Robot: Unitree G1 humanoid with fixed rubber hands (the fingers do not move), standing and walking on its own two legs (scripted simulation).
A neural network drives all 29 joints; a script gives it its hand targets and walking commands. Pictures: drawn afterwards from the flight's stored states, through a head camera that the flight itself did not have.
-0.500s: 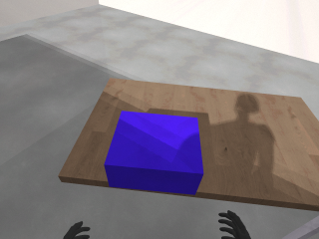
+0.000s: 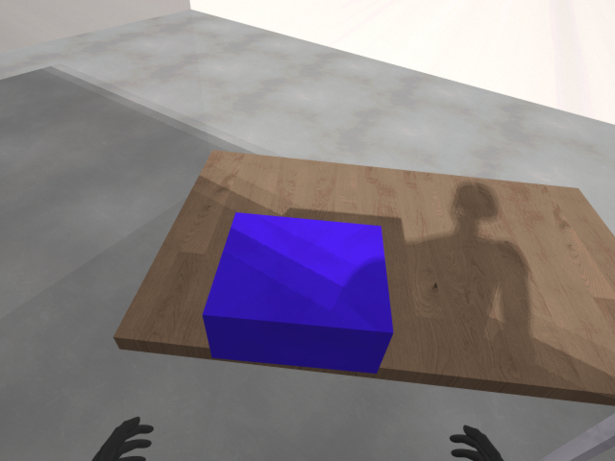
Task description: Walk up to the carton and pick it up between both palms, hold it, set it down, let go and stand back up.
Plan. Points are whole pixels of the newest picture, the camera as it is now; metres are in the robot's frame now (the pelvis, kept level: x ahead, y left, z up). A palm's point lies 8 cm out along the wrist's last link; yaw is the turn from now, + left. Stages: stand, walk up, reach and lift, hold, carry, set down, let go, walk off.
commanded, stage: stand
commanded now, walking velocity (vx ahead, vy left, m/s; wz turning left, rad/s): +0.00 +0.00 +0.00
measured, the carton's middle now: (301, 287) +0.50 -0.01 -0.13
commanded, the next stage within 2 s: none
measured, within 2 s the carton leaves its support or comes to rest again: neither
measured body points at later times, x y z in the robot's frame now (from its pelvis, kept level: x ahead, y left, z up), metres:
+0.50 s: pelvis +0.00 +0.00 +0.00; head -0.02 +0.02 +0.45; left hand +0.14 +0.29 -0.09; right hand +0.13 -0.28 -0.09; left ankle +0.01 +0.14 -0.74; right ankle +0.00 -0.10 -0.74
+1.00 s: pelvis +0.01 +0.00 +0.00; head -0.01 +0.02 +0.45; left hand +0.14 +0.30 -0.10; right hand +0.13 -0.29 -0.10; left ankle +0.01 +0.14 -0.74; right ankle +0.00 -0.10 -0.74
